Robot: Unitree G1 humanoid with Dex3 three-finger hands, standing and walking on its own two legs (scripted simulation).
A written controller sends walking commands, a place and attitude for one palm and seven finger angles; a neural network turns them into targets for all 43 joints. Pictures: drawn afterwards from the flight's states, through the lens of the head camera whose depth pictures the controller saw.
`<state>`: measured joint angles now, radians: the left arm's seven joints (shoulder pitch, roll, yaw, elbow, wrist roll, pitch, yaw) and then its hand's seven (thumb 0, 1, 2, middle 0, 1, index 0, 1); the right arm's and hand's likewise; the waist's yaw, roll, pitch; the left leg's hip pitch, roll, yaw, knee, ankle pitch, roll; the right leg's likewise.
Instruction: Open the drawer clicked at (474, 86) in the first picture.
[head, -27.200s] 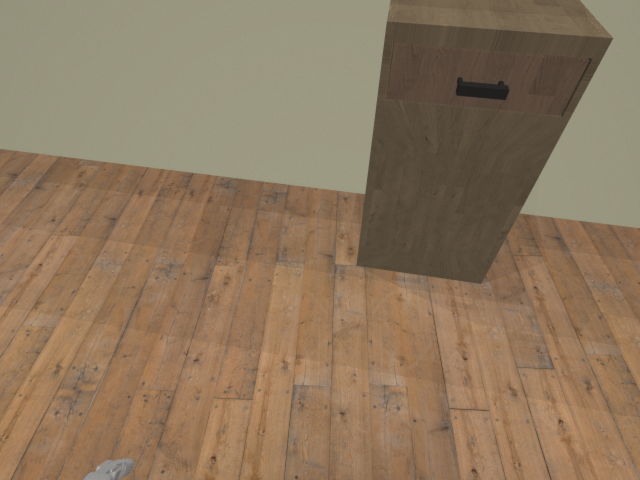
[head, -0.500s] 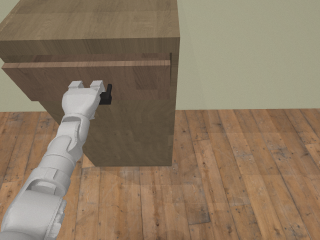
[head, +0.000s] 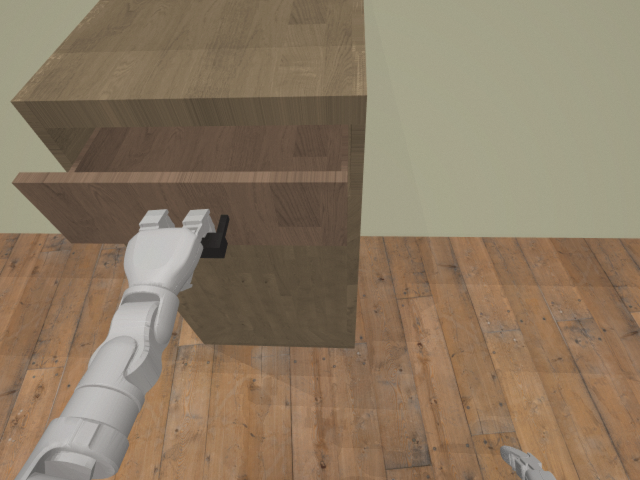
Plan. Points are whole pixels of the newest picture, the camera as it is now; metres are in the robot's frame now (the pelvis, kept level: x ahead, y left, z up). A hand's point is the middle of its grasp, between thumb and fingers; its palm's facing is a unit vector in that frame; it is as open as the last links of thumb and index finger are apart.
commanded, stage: pull the drawer open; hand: left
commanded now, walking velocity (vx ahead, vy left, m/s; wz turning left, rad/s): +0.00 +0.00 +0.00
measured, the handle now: (186, 232) +0.43 +0.21 +0.05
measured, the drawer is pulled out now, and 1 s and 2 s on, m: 0.11 0.23 0.30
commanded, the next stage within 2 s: open the thumb to release the handle in 1.88 s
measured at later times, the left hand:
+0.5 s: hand (168, 322) +0.30 +0.21 +0.03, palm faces -0.01 -0.06 -1.00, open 6.0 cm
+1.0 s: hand (155, 368) +0.24 +0.21 +0.03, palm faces +0.00 -0.07 -1.00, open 6.0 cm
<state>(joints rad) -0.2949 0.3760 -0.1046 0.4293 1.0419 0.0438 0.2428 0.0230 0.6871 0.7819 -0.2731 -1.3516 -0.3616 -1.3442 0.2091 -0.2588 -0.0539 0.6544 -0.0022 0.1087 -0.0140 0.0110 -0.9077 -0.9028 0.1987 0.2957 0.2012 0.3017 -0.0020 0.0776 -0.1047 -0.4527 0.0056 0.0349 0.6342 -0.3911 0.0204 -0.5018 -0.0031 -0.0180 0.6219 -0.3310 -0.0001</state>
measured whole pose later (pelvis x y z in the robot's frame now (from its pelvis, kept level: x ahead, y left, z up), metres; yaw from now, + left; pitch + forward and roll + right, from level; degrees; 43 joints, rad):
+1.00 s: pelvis -0.02 -0.01 +0.00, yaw +0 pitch +7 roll +0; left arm 0.16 0.36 -0.10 0.04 1.05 0.03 0.28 0.04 0.68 0.78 -0.27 -1.35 -0.39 -1.32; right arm 0.11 -0.24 -0.02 0.63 -0.02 0.06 -0.02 0.01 -0.91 -0.90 0.20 0.30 0.20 0.30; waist 0.05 0.07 -0.07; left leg -0.36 0.00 0.05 0.62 -0.38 0.01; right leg -0.43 0.00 -0.01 0.65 -0.33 -0.01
